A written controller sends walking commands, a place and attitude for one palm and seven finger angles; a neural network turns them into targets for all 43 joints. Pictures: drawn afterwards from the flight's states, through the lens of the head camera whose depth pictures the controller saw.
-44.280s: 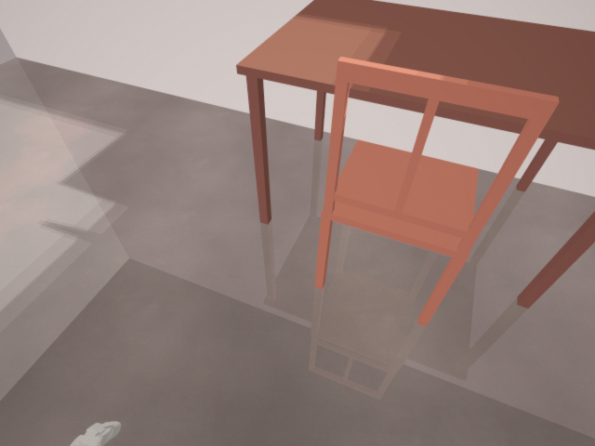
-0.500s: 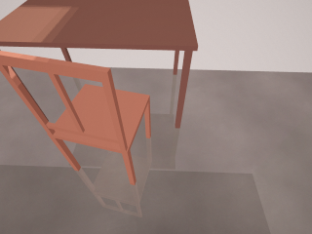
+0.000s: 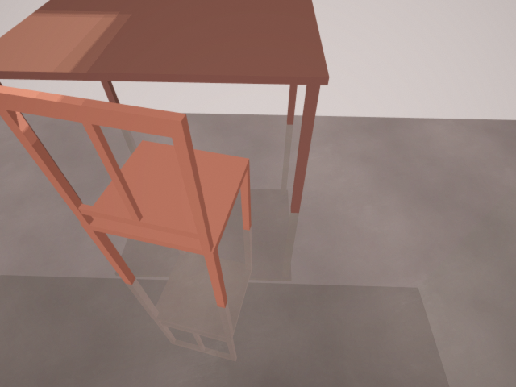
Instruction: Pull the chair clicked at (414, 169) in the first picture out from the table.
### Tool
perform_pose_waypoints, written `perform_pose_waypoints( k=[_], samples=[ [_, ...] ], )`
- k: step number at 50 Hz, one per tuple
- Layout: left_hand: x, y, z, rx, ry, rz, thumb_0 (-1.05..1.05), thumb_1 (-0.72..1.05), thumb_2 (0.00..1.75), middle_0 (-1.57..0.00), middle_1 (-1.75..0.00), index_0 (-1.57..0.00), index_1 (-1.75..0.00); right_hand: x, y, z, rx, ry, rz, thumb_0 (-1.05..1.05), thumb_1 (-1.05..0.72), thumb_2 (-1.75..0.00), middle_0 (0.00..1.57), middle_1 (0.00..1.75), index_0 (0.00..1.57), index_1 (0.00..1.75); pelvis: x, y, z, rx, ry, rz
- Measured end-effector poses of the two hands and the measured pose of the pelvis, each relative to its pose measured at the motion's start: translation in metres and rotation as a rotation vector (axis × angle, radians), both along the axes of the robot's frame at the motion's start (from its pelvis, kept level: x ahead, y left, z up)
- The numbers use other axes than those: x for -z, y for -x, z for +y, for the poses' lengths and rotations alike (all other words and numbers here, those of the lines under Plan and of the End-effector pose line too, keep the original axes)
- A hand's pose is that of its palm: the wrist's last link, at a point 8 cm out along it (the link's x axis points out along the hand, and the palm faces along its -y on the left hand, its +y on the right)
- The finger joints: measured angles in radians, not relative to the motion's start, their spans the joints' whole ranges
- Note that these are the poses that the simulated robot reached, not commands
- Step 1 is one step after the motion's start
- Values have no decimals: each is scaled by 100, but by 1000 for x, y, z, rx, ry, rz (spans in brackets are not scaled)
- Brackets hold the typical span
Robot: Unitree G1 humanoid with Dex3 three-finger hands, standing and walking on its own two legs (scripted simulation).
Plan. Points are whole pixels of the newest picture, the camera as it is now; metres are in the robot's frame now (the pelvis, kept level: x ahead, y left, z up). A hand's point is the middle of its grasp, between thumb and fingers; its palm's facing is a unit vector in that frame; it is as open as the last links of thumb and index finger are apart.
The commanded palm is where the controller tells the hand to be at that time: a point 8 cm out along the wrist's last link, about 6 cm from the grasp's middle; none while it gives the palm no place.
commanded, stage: take the last steps up to it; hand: left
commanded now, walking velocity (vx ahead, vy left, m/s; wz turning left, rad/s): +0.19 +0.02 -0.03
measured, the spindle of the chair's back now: (117, 177) +0.57 +0.37 -0.08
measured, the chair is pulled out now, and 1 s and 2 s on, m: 0.21 0.21 0.21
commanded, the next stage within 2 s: come to a stop and stand still in 0.38 s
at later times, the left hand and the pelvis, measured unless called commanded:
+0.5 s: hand out of the picture +0.07 +0.16 -0.19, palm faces +0.08 -0.98 -0.18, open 7.4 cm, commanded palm none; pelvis +0.08 +0.00 -0.01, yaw +1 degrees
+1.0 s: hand out of the picture +0.13 +0.17 -0.17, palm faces +0.01 -0.97 -0.23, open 7.4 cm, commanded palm none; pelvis +0.11 -0.02 +0.00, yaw +0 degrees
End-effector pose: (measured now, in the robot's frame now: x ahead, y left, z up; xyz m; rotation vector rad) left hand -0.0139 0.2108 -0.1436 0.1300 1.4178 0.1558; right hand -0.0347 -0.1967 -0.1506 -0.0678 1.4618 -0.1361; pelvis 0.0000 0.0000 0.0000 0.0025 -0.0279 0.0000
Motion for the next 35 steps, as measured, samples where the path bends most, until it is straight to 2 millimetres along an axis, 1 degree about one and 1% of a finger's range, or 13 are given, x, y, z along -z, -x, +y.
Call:
perform_pose_waypoints(
  k=[4,9,12,15,19,22,25,27,29,32,35],
  samples=[
    [2,1,2,-10,3,15,0,91,89,-20,-30,-20,-30,1,4,-1,4,4,24,0,-91,-89,20,30,20,30,2,-7,1,-1,2,9],
    [5,-2,4,-25,5,38,0,91,89,-20,-30,-20,-30,1,6,-4,14,15,63,0,-91,-89,20,30,20,30,6,-23,2,-1,-2,25],
    [6,-9,4,-34,7,52,0,91,89,-20,-30,-20,-30,0,1,-4,21,20,81,0,-91,-89,20,30,20,30,8,-35,2,0,-4,33],
    [7,-20,3,-36,8,60,0,91,89,-20,-30,-20,-30,1,-8,-4,26,23,85,0,-91,-89,20,30,20,30,10,-49,2,4,-8,39],
    [10,-43,1,-29,6,46,0,91,90,-20,-30,-19,-30,6,-28,-4,34,23,66,0,-91,-89,20,30,20,30,13,-64,0,9,-14,41],
    [12,-63,-1,-31,4,9,0,91,89,-20,-30,-20,-30,10,-48,-4,27,22,43,0,-91,-89,20,30,20,30,15,-72,-1,1,-8,39],
    [14,-75,0,-48,6,-28,0,91,89,-20,-30,-20,-30,9,-75,-5,-2,31,16,0,-91,-89,20,30,20,30,15,-79,0,-16,4,26],
    [16,-77,1,-56,13,-27,0,91,89,-20,-30,-20,-30,6,-100,-6,-20,50,-20,0,-92,-89,20,30,20,30,13,-83,3,-16,9,16],
    [20,-79,4,-58,29,-7,0,91,89,-20,-30,-20,-30,3,-118,-13,-29,95,-67,2,-94,-89,20,30,20,30,15,-86,10,-5,25,3],
    [21,-89,10,-40,37,14,0,91,89,-20,-30,-20,-30,-4,-132,-18,-19,130,-125,2,-94,-89,20,30,20,30,13,-92,15,15,14,-14],
    [16,-106,15,-19,30,-7,0,91,89,-20,-30,-20,-30,-11,-137,-16,-32,129,-126,1,-94,-89,20,30,20,30,6,-96,14,5,11,-13]
  ],
)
